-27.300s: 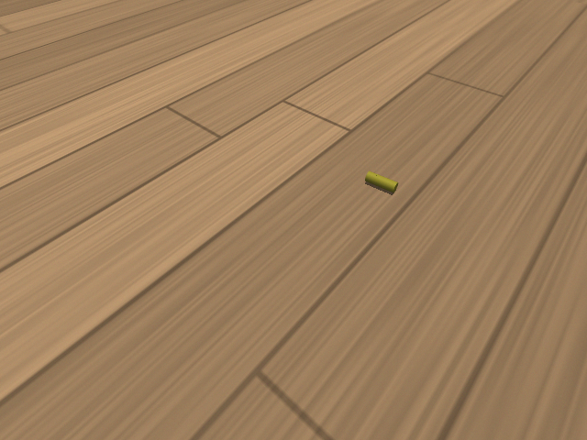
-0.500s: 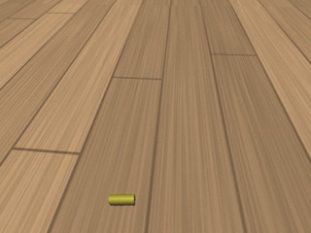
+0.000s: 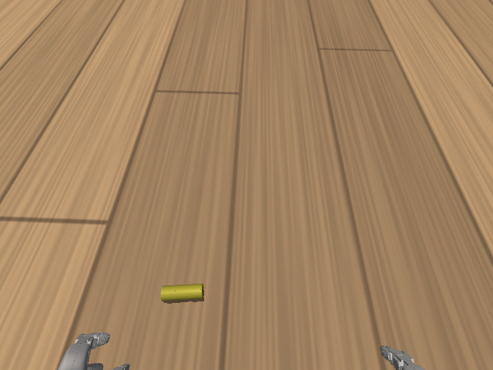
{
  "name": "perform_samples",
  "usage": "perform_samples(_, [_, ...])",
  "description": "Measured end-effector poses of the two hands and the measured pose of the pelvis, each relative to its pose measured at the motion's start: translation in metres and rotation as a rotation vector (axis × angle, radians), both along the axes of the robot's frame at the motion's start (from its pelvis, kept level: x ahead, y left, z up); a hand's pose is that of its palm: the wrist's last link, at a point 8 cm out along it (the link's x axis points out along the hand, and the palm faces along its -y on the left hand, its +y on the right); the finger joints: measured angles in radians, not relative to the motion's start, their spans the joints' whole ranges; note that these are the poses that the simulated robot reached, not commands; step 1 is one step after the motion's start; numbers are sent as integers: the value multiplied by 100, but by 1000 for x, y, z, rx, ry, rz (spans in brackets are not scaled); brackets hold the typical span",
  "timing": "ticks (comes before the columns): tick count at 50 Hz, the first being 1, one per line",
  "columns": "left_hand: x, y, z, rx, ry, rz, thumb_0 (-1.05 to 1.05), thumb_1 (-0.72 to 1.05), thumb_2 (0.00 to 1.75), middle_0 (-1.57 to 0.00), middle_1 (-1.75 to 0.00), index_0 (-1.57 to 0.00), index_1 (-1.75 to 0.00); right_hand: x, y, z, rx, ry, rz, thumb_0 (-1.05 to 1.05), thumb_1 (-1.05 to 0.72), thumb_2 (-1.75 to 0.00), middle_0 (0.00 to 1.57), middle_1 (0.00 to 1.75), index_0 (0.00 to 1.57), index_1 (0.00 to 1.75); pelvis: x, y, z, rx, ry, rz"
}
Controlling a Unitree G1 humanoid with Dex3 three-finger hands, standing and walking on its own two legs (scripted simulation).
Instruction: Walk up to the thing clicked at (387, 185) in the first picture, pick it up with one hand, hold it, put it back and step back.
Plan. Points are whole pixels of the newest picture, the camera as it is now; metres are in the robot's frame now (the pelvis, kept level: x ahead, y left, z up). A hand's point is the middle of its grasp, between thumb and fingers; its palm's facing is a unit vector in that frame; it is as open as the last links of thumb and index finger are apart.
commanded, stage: rise first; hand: left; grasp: from above
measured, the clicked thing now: (182, 292) +0.47 +0.23 -0.73
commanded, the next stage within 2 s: none
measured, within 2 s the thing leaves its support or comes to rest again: neither
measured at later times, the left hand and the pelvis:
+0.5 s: hand out of the picture +0.13 +0.26 -0.21, palm faces -0.13 -0.89 -0.44, open 14.2 cm; pelvis +0.00 +0.01 -0.07, yaw +0 degrees
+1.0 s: hand (128, 364) +0.19 +0.28 -0.35, palm faces -0.40 -0.62 -0.68, open 14.0 cm; pelvis -0.05 +0.00 -0.20, yaw +0 degrees
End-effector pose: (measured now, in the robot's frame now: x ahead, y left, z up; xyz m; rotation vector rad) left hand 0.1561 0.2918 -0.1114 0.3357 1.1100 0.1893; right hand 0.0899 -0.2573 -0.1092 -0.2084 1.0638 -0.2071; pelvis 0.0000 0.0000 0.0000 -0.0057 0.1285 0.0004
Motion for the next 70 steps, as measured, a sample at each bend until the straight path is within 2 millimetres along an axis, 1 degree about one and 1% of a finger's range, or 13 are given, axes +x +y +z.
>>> perform_samples(7, [-10,3,-20,32,63,-20,1,-24,98,-6,-101,-8,-100,11,8,-9,1,-68,16,1,-88,-89,21,30,20,30,1,7,-18,-7,57,-6])
perform_samples(14, [-15,7,-38,63,32,-60,0,-47,100,-6,-105,-7,-105,34,11,-25,-29,-140,51,1,-88,-89,21,30,20,30,-1,11,-43,-17,115,-1])
perform_samples(21, [-22,6,-48,84,37,-96,0,-54,101,-7,-105,-7,-106,57,20,-34,-35,-216,85,1,-88,-89,21,30,20,30,-2,13,-60,-27,156,4])
perform_samples(25, [-26,6,-53,97,45,-109,0,-55,99,-7,-105,-7,-106,65,25,-39,-33,-247,103,1,-89,-89,21,30,20,30,-3,13,-69,-31,175,7])
perform_samples(34, [-31,7,-67,133,40,-149,0,-55,97,-7,-106,-8,-106,69,29,-56,-30,-285,129,1,-90,-90,21,30,21,30,-11,11,-89,-37,216,11])
perform_samples(38, [-25,11,-84,172,41,-211,0,-55,97,-8,-106,-8,-106,68,26,-71,-35,-295,143,1,-90,-90,21,30,21,30,-17,10,-104,-37,248,13])
perform_samples(41, [-14,16,-105,216,31,-274,0,-56,97,-8,-106,-8,-106,64,21,-91,-41,-291,157,1,-89,-90,21,30,21,30,-24,9,-122,-33,284,12])
perform_samples(44, [3,18,-131,266,4,-360,0,-55,97,-8,-105,-9,-106,59,13,-117,-49,-274,167,1,-89,-89,21,30,21,30,-31,7,-146,-28,323,11])
perform_samples(53, [68,16,-208,435,-113,-596,0,-53,97,-10,-105,-11,-105,30,-9,-218,-59,-159,160,1,-90,-90,21,30,20,30,-56,4,-227,-24,429,5])
perform_samples(58, [100,16,-244,523,-144,-708,0,-54,99,-11,-106,-11,-106,1,-13,-273,-45,-56,150,1,-91,-90,20,30,20,30,-70,2,-268,-28,462,1])
perform_samples(62, [125,17,-269,578,-165,-790,0,-56,101,-10,-106,-11,-107,-28,-13,-309,-34,36,138,1,-92,-90,20,30,20,30,-79,2,-297,-35,474,-3])
perform_samples(66, [146,16,-291,620,-185,-863,0,-56,103,-9,-106,-9,-108,-59,-13,-335,-31,118,118,1,-90,-90,20,30,20,30,-87,4,-321,-44,474,-7])
perform_samples(70, [163,13,-309,651,-205,-926,0,-54,104,-8,-106,-8,-107,-87,-13,-349,-39,187,88,1,-89,-90,21,30,20,30,-93,6,-339,-56,471,-12])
